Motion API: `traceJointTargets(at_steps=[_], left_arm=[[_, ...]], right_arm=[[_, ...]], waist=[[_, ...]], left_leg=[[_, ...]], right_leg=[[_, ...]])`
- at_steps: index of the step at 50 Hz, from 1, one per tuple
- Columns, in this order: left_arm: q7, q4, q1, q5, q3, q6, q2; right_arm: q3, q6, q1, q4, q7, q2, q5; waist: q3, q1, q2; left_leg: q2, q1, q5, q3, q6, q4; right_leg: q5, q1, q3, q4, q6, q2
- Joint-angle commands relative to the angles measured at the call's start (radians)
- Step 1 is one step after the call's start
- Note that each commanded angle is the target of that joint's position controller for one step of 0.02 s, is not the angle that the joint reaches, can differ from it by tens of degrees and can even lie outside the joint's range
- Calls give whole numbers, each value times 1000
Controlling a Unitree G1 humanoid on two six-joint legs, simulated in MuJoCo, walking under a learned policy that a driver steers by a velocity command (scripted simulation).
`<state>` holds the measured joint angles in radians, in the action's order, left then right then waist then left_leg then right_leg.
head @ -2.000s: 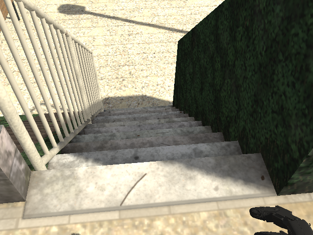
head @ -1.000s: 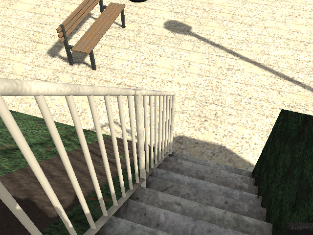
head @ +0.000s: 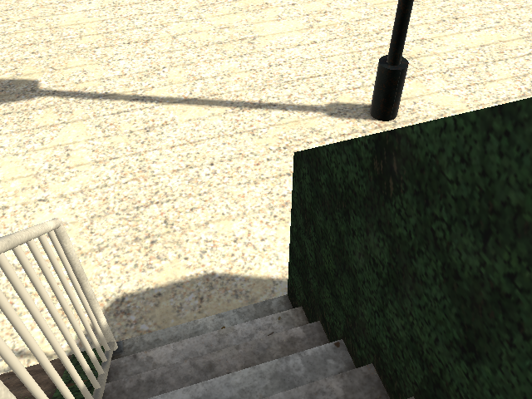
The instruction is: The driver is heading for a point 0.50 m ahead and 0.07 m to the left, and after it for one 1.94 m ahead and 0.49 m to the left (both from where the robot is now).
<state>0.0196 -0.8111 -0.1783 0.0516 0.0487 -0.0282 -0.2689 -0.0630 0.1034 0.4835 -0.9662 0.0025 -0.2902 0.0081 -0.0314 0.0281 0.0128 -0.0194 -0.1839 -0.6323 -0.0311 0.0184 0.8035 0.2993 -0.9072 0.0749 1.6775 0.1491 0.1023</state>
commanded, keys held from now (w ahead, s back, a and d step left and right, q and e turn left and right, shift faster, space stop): w+shift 0.20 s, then w+q+shift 0.20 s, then q+shift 0.52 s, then shift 0.08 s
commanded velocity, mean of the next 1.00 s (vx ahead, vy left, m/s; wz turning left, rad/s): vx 0.62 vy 0.00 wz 0.43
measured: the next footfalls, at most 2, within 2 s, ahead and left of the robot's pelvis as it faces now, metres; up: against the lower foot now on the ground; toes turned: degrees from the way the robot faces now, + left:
right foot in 0.22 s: +0.23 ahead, -0.08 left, -0.21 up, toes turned -3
left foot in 0.52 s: +0.41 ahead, +0.09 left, -0.42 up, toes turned +4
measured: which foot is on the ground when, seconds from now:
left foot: down 0.00-0.16, up 0.18-0.50, down 0.52-0.88, up 0.90-1.00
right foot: up 0.00-0.20, down 0.22-0.52, up 0.54-0.86, down 0.88-1.00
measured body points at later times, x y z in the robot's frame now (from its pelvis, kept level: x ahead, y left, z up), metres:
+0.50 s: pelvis +0.35 +0.02 -0.32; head +0.33 +0.02 +0.13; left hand +0.31 +0.27 -0.47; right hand +0.41 -0.23 -0.45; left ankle +0.44 +0.11 -1.02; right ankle +0.20 -0.07 -0.89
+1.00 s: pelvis +0.59 +0.04 -0.63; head +0.58 +0.03 -0.18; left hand +0.49 +0.28 -0.76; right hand +0.87 -0.10 -0.72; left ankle +0.51 +0.13 -1.04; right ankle +0.65 -0.01 -1.34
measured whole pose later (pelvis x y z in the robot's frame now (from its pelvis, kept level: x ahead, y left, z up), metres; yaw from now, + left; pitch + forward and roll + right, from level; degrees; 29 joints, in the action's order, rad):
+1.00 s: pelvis +0.59 +0.04 -0.63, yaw +30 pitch -3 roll -1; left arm 0.02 -0.82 -0.41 -0.01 0.00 -0.07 -0.24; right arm -0.05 -0.06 0.15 -0.72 -0.06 -0.24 0.04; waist 0.00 -0.03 -0.01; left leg -0.17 -0.84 -0.76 0.06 0.04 2.19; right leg 0.34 -0.32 -0.07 0.73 0.09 0.07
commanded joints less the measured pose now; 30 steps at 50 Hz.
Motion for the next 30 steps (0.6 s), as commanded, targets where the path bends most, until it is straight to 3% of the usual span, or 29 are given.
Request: traceJointTargets(at_steps=[1,2,3,4,5,6,7,8,9,10,11,12,13,14,15,16,17,18,19,20,21,22,23,25,26,27,28,29,30], left_arm=[[-25,-50,-124,25,-10,-5,42],[-41,-27,-58,37,1,-17,10],[-56,12,62,10,-3,-25,14],[-76,47,105,-7,-31,-41,31],[-83,44,139,-24,-39,-45,42],[-60,45,190,-35,-33,-37,17],[-33,22,98,-32,-19,-29,-7],[-13,-41,-110,-40,10,-4,-73],[-8,-149,-375,-19,38,9,-143],[-11,-196,-489,3,59,17,-176],[-30,-155,-421,-36,55,4,-180],[-35,-154,-402,-20,32,-18,-164],[-43,-173,-431,-41,35,-23,-144],[-43,-154,-384,-32,15,-38,-83],[-41,-147,-274,-38,4,-52,-48],[-29,-124,-190,-43,0,-71,-61],[-32,-142,-196,-33,-9,-74,-46],[-35,-129,-145,-23,1,-89,-63],[-14,-111,-47,-54,-11,-106,-13],[-2,-106,-2,-78,-18,-125,10],[7,-116,-28,-80,-13,-127,-13],[4,-120,-68,-84,-2,-128,-45],[3,-140,-61,-79,8,-127,-82],[-1,-134,-84,-42,12,-87,-84],[23,-111,53,-36,29,-57,-130],[33,-62,-6,0,11,-20,-2],[44,83,-63,1,-12,-19,40],[50,48,-33,19,-5,-10,-31],[47,22,-79,10,-4,-8,-24]], right_arm=[[32,14,-58,47,-21,-65,-3],[49,29,-35,42,-35,-15,-26],[61,41,-7,26,-37,-2,-39],[63,49,-74,47,-35,-2,-36],[47,43,-59,32,-30,-65,-34],[27,39,-43,20,-21,-123,-17],[22,35,-64,-4,-25,-135,-3],[27,28,-91,-30,-23,-105,18],[34,23,-51,-42,-12,-69,26],[13,6,-102,-39,-22,-88,19],[16,-17,-137,-4,-43,-57,35],[20,-15,94,18,-38,-19,12],[24,-23,153,-37,-35,-14,52],[12,-27,145,-60,-30,-18,59],[14,-42,39,-20,-35,-6,75],[17,-56,-27,65,-46,20,67],[13,-77,-52,22,-52,12,71],[12,-86,-17,15,-42,15,61],[14,-84,-43,11,-30,35,44],[28,-78,-25,34,-7,69,29],[41,-76,-26,28,7,102,20],[42,-65,-7,16,6,86,15],[27,-63,74,-19,-9,56,40],[-13,-68,261,-62,-27,-71,30],[-50,-79,459,-102,-14,-115,26],[-33,-86,272,-60,15,-122,-2],[-8,-59,199,-30,31,-146,-16],[-11,-54,199,-28,35,-130,-8],[-13,-67,174,-12,33,-146,2]], waist=[[112,-121,-78],[121,-107,-66],[154,-53,-74],[153,-83,-4],[115,-37,-35],[142,22,-98],[150,-19,-206],[97,-106,-262],[51,-181,-192],[124,-295,-18],[183,-266,83],[65,-70,114],[7,-57,39],[37,-23,-7],[54,-8,30],[90,44,102],[135,40,67],[77,84,70],[87,108,82],[80,162,19],[94,141,-2],[97,121,20],[100,136,119],[82,188,120],[59,361,47],[234,216,-249],[201,20,-316],[174,59,-61],[128,32,-38]], left_leg=[[265,-547,626,280,84,-112],[198,-452,469,248,63,-3],[176,-344,476,212,52,58],[110,-504,311,87,35,85],[107,-488,305,65,66,68],[155,-418,358,111,114,54],[201,-322,538,175,151,226],[213,-343,772,164,161,433],[161,-467,959,93,132,708],[1,-689,435,61,84,1238],[-88,-684,-155,15,108,1292],[-47,-923,-188,192,93,1151],[28,-970,-111,212,102,1003],[42,-921,-45,224,83,868],[48,-893,119,248,51,796],[82,-676,414,248,-25,455],[52,-483,571,155,-44,462],[15,-320,823,83,-31,390],[24,-290,1030,112,-12,308],[16,-8,1330,79,-11,123],[-14,128,1410,22,-1,57],[-61,168,1372,-67,-1,25],[-58,183,1299,-79,39,82],[-89,185,1065,-157,99,-209],[-5,318,1084,-66,200,-375],[150,260,1476,205,225,-421],[199,373,2044,422,221,-82],[239,350,1692,439,239,-97],[258,280,1468,500,292,-101]], right_leg=[[-510,391,-42,-339,-74,8],[-782,287,19,-494,-56,-14],[-837,174,-17,-565,-39,1],[-1082,435,-57,-857,-36,-19],[-1035,599,-149,-931,-53,3],[-910,614,-154,-970,-65,-19],[-852,602,-83,-989,-24,-104],[-791,751,-141,-916,-13,-106],[-653,1033,-153,-941,3,-79],[-541,1202,86,-1244,102,-205],[-658,1054,-9,-1296,43,-236],[-1194,1295,192,-894,58,-415],[-824,1267,270,-921,117,-462],[-508,1061,235,-964,118,-445],[-460,903,244,-972,111,-427],[-458,513,318,-1030,155,-550],[-469,304,224,-988,129,-473],[-253,188,95,-932,69,-352],[-86,144,22,-830,7,-303],[181,-51,-102,-830,-54,-245],[228,-77,-146,-790,-73,-235],[95,-4,-188,-715,-66,-234],[-84,65,-204,-570,-82,-265],[-641,324,-286,-153,-62,-255],[-629,277,-271,386,-71,-190],[456,-39,-267,760,-60,27],[489,-345,-150,482,-77,-32],[395,-385,-82,282,-67,-111],[343,-361,-53,221,-83,-124]])
Velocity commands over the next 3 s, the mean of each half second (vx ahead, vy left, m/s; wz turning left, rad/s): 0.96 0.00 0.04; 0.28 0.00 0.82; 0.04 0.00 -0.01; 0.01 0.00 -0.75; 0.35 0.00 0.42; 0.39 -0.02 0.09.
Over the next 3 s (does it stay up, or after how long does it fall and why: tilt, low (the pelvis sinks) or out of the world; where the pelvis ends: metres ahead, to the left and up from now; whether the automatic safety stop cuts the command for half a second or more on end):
stays up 0.98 0.49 -1.02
